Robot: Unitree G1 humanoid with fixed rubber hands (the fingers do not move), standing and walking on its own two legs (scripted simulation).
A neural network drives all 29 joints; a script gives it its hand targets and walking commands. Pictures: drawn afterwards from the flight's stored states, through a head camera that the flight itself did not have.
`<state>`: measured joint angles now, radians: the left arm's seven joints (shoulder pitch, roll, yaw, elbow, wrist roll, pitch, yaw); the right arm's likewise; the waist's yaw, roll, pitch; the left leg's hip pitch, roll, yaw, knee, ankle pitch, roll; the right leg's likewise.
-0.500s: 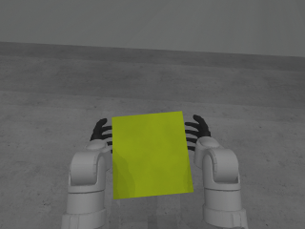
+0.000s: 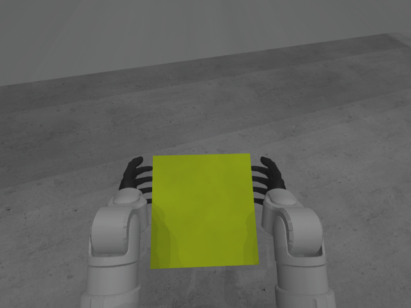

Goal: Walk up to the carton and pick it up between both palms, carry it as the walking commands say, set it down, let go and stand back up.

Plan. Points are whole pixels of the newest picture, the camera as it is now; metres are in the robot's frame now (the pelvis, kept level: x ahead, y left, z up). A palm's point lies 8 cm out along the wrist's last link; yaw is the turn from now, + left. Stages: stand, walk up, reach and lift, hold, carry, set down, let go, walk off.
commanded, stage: carry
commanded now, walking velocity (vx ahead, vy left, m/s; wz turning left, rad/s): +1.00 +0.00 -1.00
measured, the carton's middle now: (202, 210) +0.32 +0.01 -0.02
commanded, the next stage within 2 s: none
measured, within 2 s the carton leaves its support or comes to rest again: neither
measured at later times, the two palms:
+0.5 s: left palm (213, 75) +0.70 -0.01 +0.08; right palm (298, 110) +0.59 -0.24 +0.06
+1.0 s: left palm (289, 37) +1.00 -0.30 +0.08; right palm (353, 63) +0.80 -0.46 +0.10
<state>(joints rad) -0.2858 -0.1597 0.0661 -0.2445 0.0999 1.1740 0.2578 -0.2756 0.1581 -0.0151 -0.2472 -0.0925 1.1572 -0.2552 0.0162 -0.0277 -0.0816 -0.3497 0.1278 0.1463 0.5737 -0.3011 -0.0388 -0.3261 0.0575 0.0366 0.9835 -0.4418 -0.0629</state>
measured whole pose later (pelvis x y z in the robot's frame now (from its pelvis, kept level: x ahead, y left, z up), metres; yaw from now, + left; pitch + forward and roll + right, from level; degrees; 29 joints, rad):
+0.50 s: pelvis +0.37 -0.03 -0.01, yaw -22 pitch +0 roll -1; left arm -0.34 -0.18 0.05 -0.27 0.09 1.21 0.27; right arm -0.21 0.14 -0.02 -0.27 -0.08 1.21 -0.25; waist 0.05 -0.02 0.07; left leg -0.36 0.10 -0.05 1.21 -0.53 -0.11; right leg -0.33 0.17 -0.04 0.49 -0.17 -0.18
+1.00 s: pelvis +0.71 -0.16 -0.02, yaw -52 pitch +3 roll -3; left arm -0.29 -0.16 0.06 -0.28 0.09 1.17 0.26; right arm -0.26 0.15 -0.01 -0.36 -0.07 1.19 -0.26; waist 0.02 0.01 -0.03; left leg -0.01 0.26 0.27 0.72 -0.43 -0.12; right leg -0.46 0.09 -0.14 0.58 -0.15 -0.11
